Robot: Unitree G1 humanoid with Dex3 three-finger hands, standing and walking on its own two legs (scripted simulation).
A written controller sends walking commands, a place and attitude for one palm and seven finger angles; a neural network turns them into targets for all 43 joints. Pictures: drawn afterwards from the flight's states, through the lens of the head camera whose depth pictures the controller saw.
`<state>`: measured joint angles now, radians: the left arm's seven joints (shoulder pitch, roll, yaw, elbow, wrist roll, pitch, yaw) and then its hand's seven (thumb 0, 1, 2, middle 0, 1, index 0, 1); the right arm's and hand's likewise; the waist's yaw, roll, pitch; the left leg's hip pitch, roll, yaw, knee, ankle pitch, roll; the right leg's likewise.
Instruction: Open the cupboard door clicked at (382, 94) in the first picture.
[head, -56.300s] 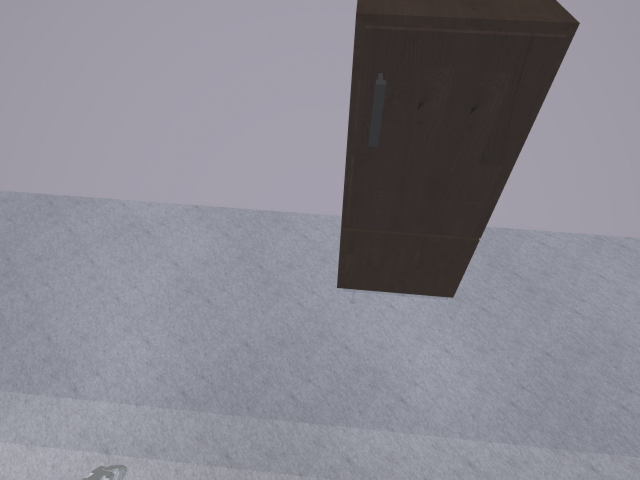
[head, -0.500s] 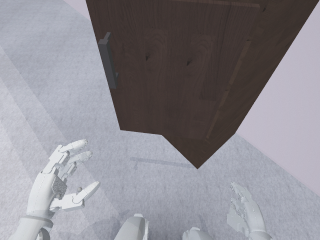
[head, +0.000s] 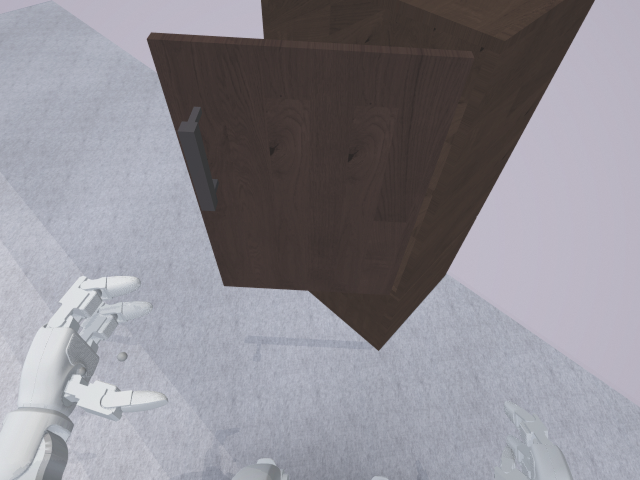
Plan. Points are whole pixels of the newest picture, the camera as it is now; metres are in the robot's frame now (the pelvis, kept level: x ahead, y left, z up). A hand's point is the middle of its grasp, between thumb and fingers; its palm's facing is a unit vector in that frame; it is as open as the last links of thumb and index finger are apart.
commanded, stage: raise the hand with hooked fingers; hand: left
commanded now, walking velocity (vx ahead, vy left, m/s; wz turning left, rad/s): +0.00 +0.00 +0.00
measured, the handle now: (203, 161) +0.54 +0.21 +0.07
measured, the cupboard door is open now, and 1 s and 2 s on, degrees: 41 41 41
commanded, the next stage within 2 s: move the hooked fingers beside the handle in 0.94 s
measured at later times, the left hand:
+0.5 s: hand (62, 299) +0.29 +0.30 +0.09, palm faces +0.04 -1.00 -0.05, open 14.0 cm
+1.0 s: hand (58, 303) +0.28 +0.30 +0.09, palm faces +0.04 -1.00 -0.05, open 14.0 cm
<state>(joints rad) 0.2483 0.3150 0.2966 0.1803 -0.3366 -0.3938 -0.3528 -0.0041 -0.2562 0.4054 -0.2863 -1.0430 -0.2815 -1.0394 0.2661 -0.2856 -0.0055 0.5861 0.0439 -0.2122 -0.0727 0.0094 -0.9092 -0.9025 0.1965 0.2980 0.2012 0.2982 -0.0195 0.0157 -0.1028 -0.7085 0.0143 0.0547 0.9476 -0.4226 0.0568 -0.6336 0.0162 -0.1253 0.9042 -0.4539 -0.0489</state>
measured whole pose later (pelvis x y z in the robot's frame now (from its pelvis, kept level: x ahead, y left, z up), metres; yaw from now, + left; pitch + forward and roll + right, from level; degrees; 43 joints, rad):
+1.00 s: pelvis +0.00 +0.02 +0.02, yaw +0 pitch +7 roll -3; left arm -0.05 0.43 0.42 0.45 -0.34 -0.28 -0.49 -0.01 -0.50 0.30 -0.30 -1.20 -0.30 -1.20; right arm 0.29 -0.28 0.05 0.60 0.04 -0.20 -0.08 0.01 -0.91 -0.90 0.20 0.30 0.21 0.30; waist -0.01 0.03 -0.07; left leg -0.59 -0.02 0.07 0.82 -0.36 0.09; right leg -0.51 0.00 -0.11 0.77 -0.38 -0.02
